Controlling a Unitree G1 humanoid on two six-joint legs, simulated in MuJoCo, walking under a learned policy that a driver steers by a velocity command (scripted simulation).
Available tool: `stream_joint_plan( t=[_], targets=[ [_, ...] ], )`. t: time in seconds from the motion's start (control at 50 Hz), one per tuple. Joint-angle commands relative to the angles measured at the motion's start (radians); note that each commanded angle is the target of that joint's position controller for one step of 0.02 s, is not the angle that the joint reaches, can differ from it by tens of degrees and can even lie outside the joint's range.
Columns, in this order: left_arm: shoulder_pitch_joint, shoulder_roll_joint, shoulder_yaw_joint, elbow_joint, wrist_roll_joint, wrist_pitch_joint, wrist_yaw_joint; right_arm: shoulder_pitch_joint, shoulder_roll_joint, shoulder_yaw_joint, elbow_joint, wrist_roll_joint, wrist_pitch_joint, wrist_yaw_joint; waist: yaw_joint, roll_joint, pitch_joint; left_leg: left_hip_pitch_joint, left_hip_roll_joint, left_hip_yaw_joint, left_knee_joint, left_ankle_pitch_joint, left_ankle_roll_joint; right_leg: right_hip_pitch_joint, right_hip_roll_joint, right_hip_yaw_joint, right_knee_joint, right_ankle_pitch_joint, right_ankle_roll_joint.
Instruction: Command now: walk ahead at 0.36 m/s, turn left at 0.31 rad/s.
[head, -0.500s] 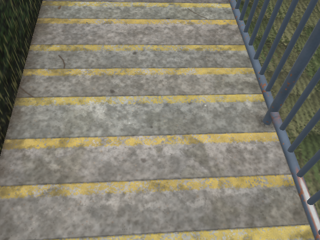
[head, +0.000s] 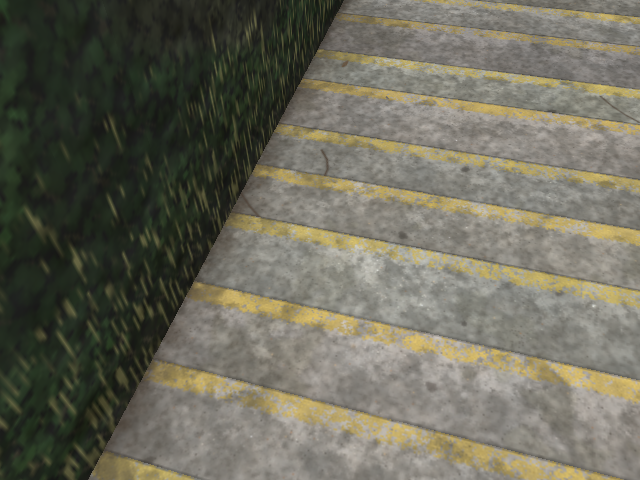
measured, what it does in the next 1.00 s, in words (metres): walks ahead: left foot, then right foot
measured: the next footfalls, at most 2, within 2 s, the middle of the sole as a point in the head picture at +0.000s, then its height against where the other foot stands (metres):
left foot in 0.14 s outside the picture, level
right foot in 0.66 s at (397, 476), level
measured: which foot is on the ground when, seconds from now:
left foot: up 0.00-0.12, down 0.14-0.66, up 0.68-1.00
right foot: down 0.00-0.16, up 0.18-0.64, down 0.66-1.00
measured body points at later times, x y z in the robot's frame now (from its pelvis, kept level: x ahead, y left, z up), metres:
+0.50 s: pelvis +0.21 +0.06 +0.00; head +0.23 +0.08 +0.45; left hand +0.40 +0.32 -0.10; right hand +0.21 -0.22 -0.11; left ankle +0.10 +0.16 -0.75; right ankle +0.41 -0.10 -0.68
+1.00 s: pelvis +0.51 +0.01 +0.00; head +0.54 +0.01 +0.44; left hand +0.55 +0.30 -0.13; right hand +0.69 -0.25 -0.10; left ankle +0.65 +0.19 -0.70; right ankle +0.48 -0.06 -0.75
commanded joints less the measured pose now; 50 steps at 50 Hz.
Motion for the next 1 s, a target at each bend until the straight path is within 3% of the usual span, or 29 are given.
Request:
stream_joint_plan(
  t=[0.02, 0.08, 0.1, 0.14, 0.16, 0.18, 0.2, 0.22, 0.26, 0.28, 0.34, 0.38, 0.42, 0.5, 0.58, 0.62, 0.64, 0.66, 0.68, 0.7, 0.72, 0.74, 0.76, 0.8, 0.84, 0.86, 0.9, 0.94, 1.0],
  targets=[
    [-0.039, 0.207, 0.045, -0.047, -0.012, -0.023, -0.011, -0.130, -0.026, 0.011, -0.111, -0.002, -0.037, 0.011, 0.013, -0.179, 0.057, 0.001, 0.008, 0.065, -0.168, 0.013, 0.009, -0.025, -0.212, 0.152, -0.162, -0.063, -0.173],
    [-0.007, 0.227, 0.049, -0.020, -0.032, -0.022, -0.027, -0.117, -0.052, 0.009, -0.112, 0.011, -0.042, 0.012, 0.000, -0.190, 0.079, 0.115, 0.001, 0.095, -0.286, -0.011, 0.040, -0.055, -0.240, 0.156, -0.125, -0.091, -0.173],
    [-0.017, 0.246, 0.054, -0.017, -0.034, -0.019, -0.036, -0.078, -0.067, 0.002, -0.108, 0.008, -0.041, 0.013, -0.035, -0.187, 0.076, 0.197, -0.013, 0.102, -0.349, 0.024, 0.057, -0.083, -0.234, 0.143, -0.091, -0.077, -0.158],
    [-0.016, 0.189, 0.030, -0.004, -0.023, -0.022, -0.050, 0.113, -0.122, -0.031, -0.043, 0.012, -0.022, -0.004, -0.129, -0.137, -0.007, 0.498, -0.053, 0.115, -0.390, 0.017, 0.097, -0.187, -0.184, 0.076, 0.090, 0.091, -0.119],
    [-0.045, 0.106, -0.002, -0.030, 0.009, -0.026, -0.055, 0.304, -0.186, -0.053, -0.007, 0.012, -0.020, -0.017, -0.212, 0.041, -0.119, 0.721, 0.128, -0.116, -0.453, -0.036, 0.152, -0.332, -0.102, -0.028, 0.448, -0.014, -0.052],
    [-0.035, 0.052, -0.018, -0.088, 0.010, -0.046, -0.055, 0.343, -0.283, -0.062, -0.012, -0.007, -0.030, -0.006, -0.174, 0.301, -0.172, 0.851, 0.337, -0.631, -0.618, -0.248, 0.308, -0.664, 0.041, 0.007, 0.777, -0.351, -0.012],
    [-0.042, 0.153, 0.007, -0.079, -0.022, -0.055, -0.057, 0.302, -0.199, -0.039, -0.017, -0.012, -0.053, 0.009, -0.171, 0.181, -0.131, 0.777, 0.353, -0.667, -0.658, -0.287, 0.333, -0.733, -0.013, 0.123, 0.944, -0.347, -0.022],
    [-0.060, 0.191, 0.017, -0.087, -0.036, -0.061, -0.064, 0.247, -0.136, -0.017, -0.017, -0.016, -0.065, 0.013, -0.147, 0.172, -0.043, 0.708, 0.324, -0.522, -0.657, -0.250, 0.307, -0.768, -0.057, 0.122, 0.965, -0.264, -0.048],
    [-0.076, 0.171, 0.016, -0.075, -0.010, -0.057, -0.060, 0.142, -0.091, 0.000, -0.028, -0.014, -0.072, 0.017, -0.100, 0.065, 0.030, 0.564, 0.231, -0.333, -0.690, -0.074, 0.268, -0.708, -0.113, 0.116, 0.871, -0.092, -0.048],
    [-0.095, 0.152, 0.008, -0.080, 0.001, -0.051, -0.064, 0.124, -0.095, 0.003, -0.037, -0.022, -0.074, 0.013, -0.086, 0.054, 0.040, 0.524, 0.220, -0.290, -0.716, 0.020, 0.266, -0.671, -0.122, 0.114, 0.845, -0.038, -0.038],
    [-0.087, 0.104, -0.004, -0.088, 0.002, -0.033, -0.062, 0.146, -0.103, 0.003, -0.013, -0.020, -0.085, 0.000, -0.063, 0.042, 0.033, 0.506, 0.187, -0.165, -0.738, 0.235, 0.265, -0.665, -0.113, 0.095, 0.758, 0.062, 0.004],
    [-0.145, 0.095, -0.008, -0.116, 0.007, -0.027, -0.061, 0.177, -0.105, 0.003, 0.010, -0.017, -0.086, -0.006, -0.075, 0.034, 0.050, 0.496, 0.174, -0.114, -0.752, 0.257, 0.259, -0.679, -0.098, 0.091, 0.648, 0.157, 0.026],
    [-0.229, 0.083, -0.015, -0.150, 0.007, -0.033, -0.075, 0.214, -0.091, 0.013, 0.039, -0.018, -0.079, -0.015, -0.095, 0.040, 0.077, 0.470, 0.150, -0.065, -0.771, 0.221, 0.237, -0.654, -0.072, 0.075, 0.515, 0.278, 0.032],
    [-0.363, 0.076, -0.025, -0.202, -0.005, -0.040, -0.102, 0.277, -0.117, 0.010, 0.089, -0.009, -0.078, -0.025, -0.127, 0.045, 0.125, 0.494, 0.167, -0.035, -0.788, 0.175, 0.215, -0.592, -0.025, 0.057, 0.324, 0.392, 0.015],
    [-0.407, 0.096, -0.023, -0.238, -0.005, -0.047, -0.124, 0.283, -0.125, 0.010, 0.131, -0.001, -0.063, -0.025, -0.108, 0.058, 0.140, 0.614, 0.217, -0.025, -0.712, 0.307, 0.186, -0.574, -0.001, 0.058, 0.238, 0.291, -0.043],
    [-0.334, 0.131, -0.007, -0.230, 0.000, -0.046, -0.121, 0.269, -0.146, 0.007, 0.142, -0.008, -0.052, -0.027, -0.060, 0.098, 0.072, 0.657, 0.217, -0.011, -0.587, 0.636, 0.162, -0.444, 0.047, 0.020, 0.239, 0.193, -0.078],
    [-0.225, 0.166, 0.011, -0.205, -0.001, -0.045, -0.114, 0.263, -0.152, 0.008, 0.148, -0.015, -0.043, -0.028, -0.003, 0.114, -0.007, 0.658, 0.200, 0.007, -0.440, 0.821, 0.149, -0.303, 0.082, -0.009, 0.248, 0.159, -0.105],
    [-0.046, 0.202, 0.031, -0.155, -0.004, -0.043, -0.104, 0.253, -0.140, 0.016, 0.148, -0.019, -0.035, -0.033, 0.088, 0.099, -0.105, 0.550, 0.163, 0.043, -0.215, 0.875, 0.120, -0.051, 0.083, -0.007, 0.242, 0.195, -0.140],
    [0.126, 0.285, 0.049, -0.117, 0.006, -0.037, -0.088, 0.289, -0.082, 0.041, 0.118, -0.045, -0.040, -0.035, 0.119, -0.074, -0.270, 0.283, 0.091, 0.067, 0.142, 0.488, 0.090, 0.298, -0.138, 0.264, 0.295, 0.202, -0.210],
    [0.122, 0.319, 0.050, -0.110, 0.007, -0.037, -0.094, 0.470, 0.082, 0.084, 0.129, -0.026, -0.065, -0.010, -0.005, -0.356, -0.453, -0.075, -0.110, -0.032, 0.479, -0.353, 0.044, 0.604, -0.364, 0.809, 0.148, 0.010, -0.399],
    [0.088, 0.218, 0.033, -0.124, -0.004, -0.040, -0.086, 0.327, -0.077, 0.049, 0.130, 0.008, -0.088, -0.009, 0.062, -0.213, -0.358, -0.168, -0.067, -0.118, 0.567, -0.311, 0.050, 0.503, -0.333, 0.840, 0.017, -0.064, -0.347],
    [0.019, 0.186, 0.025, -0.127, -0.003, -0.036, -0.072, 0.198, -0.142, 0.026, 0.088, 0.040, -0.100, -0.008, 0.048, -0.141, -0.181, -0.206, -0.015, -0.076, 0.559, -0.238, 0.058, 0.345, -0.297, 0.636, 0.019, 0.001, -0.299],
    [-0.054, 0.169, 0.016, -0.133, 0.003, -0.034, -0.065, 0.150, -0.135, 0.030, 0.082, 0.029, -0.106, -0.015, 0.005, -0.041, -0.099, -0.148, 0.041, -0.049, 0.491, -0.147, 0.057, 0.167, -0.259, 0.510, -0.002, 0.139, -0.272],
    [-0.115, 0.132, 0.003, -0.135, 0.031, -0.040, -0.064, 0.165, -0.110, 0.025, 0.088, 0.011, -0.089, -0.015, -0.071, -0.084, -0.041, -0.012, 0.096, -0.050, 0.411, -0.087, 0.050, -0.047, -0.196, 0.381, -0.058, 0.247, -0.265],
    [-0.128, 0.127, 0.004, -0.120, 0.019, -0.049, -0.065, 0.193, -0.066, 0.031, 0.097, 0.007, -0.067, -0.014, -0.103, -0.111, -0.015, 0.037, 0.103, -0.031, 0.338, -0.074, 0.038, -0.120, -0.163, 0.304, -0.117, 0.245, -0.277],
    [-0.124, 0.138, 0.006, -0.104, 0.010, -0.057, -0.070, 0.175, -0.048, 0.037, 0.091, -0.005, -0.055, -0.016, -0.110, -0.115, 0.017, 0.032, 0.110, -0.019, 0.276, -0.073, 0.025, -0.152, -0.157, 0.272, -0.137, 0.261, -0.281],
    [-0.107, 0.157, 0.011, -0.087, 0.001, -0.059, -0.067, 0.097, -0.046, 0.043, 0.059, -0.023, -0.051, -0.018, -0.094, -0.095, 0.059, -0.003, 0.115, 0.001, 0.132, -0.011, 0.004, -0.149, -0.136, 0.221, -0.161, 0.299, -0.277],
    [-0.088, 0.183, 0.016, -0.090, 0.006, -0.047, -0.060, 0.004, -0.032, 0.054, 0.035, -0.027, -0.067, -0.008, -0.052, -0.062, 0.061, -0.006, 0.109, 0.019, -0.054, 0.120, 0.000, -0.101, -0.099, 0.164, -0.154, 0.321, -0.256],
    [-0.022, 0.223, 0.021, -0.076, 0.005, -0.030, -0.061, -0.107, -0.025, 0.067, 0.011, -0.008, -0.089, 0.008, 0.012, -0.062, 0.063, 0.021, 0.069, 0.051, -0.248, 0.245, -0.002, -0.021, -0.107, 0.156, -0.148, 0.295, -0.244]
  ],
)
